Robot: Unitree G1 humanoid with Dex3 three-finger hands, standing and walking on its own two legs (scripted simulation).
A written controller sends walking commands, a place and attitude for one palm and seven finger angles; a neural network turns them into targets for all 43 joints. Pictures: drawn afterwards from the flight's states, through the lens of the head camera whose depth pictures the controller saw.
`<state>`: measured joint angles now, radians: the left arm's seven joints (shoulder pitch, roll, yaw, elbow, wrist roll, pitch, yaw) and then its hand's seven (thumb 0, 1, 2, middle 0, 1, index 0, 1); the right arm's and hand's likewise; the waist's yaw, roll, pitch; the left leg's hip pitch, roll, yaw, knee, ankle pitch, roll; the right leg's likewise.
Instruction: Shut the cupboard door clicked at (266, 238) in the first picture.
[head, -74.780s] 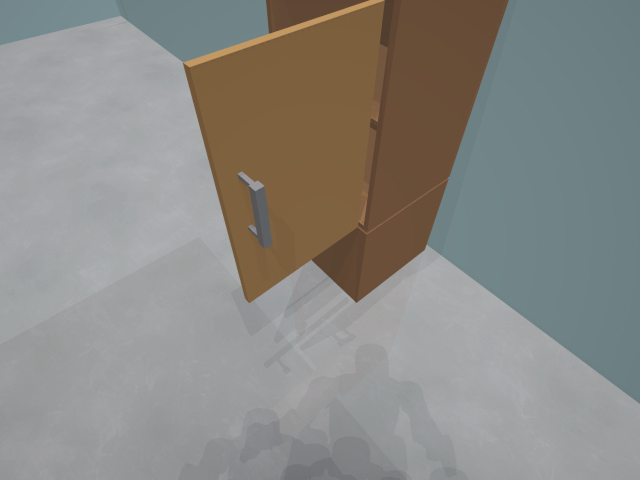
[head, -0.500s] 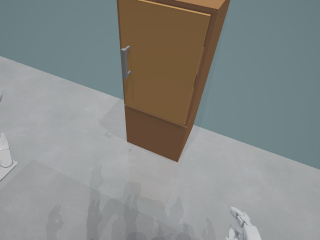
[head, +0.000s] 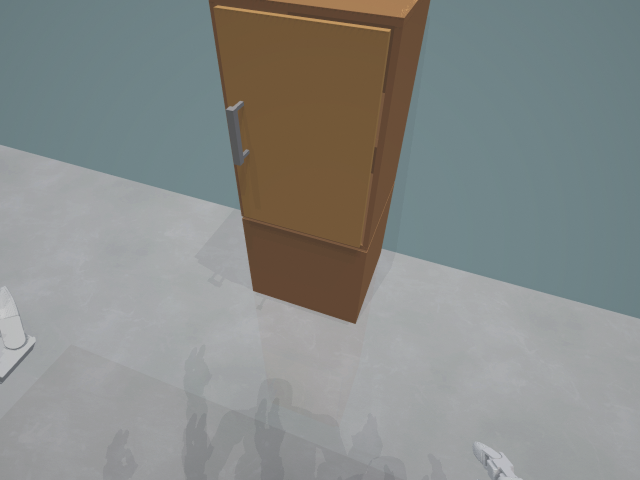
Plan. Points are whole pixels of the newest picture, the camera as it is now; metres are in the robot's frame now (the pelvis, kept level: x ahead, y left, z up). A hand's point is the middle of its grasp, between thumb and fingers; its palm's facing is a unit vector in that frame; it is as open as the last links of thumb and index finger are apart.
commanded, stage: let the arm hang, fingers relaxed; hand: left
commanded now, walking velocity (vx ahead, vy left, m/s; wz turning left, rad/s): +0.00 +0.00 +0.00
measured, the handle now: (239, 133) +0.92 +0.24 -0.03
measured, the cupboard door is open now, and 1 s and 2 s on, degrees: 0 0 0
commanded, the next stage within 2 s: look to check the result in 1.14 s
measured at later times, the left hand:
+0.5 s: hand out of the picture -0.07 +0.20 -0.17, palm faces +0.05 -0.98 -0.18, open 7.1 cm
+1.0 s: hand out of the picture +0.01 +0.21 -0.16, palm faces +0.02 -0.97 -0.23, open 7.3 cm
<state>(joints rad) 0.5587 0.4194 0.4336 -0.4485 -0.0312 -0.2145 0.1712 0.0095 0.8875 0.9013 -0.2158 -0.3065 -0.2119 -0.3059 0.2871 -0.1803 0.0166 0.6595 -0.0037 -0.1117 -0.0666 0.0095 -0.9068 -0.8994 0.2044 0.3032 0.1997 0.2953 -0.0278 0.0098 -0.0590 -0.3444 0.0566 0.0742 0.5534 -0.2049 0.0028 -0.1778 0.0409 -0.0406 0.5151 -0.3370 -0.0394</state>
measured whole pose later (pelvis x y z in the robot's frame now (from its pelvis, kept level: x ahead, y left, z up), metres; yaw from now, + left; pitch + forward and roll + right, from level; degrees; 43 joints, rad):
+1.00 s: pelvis -0.01 +0.02 +0.01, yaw +1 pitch -3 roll +0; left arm 0.24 0.20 0.00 1.12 0.02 0.00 0.02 0.00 0.91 0.90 -0.20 -0.30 -0.20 -0.30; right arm 0.25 -0.19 -0.02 1.13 -0.02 0.02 -0.02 0.00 -0.91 -0.90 0.20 0.30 0.20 0.30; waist -0.01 0.01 0.01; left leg -0.23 0.00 0.08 0.37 -0.10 0.03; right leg -0.09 0.00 -0.04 0.40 -0.26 -0.01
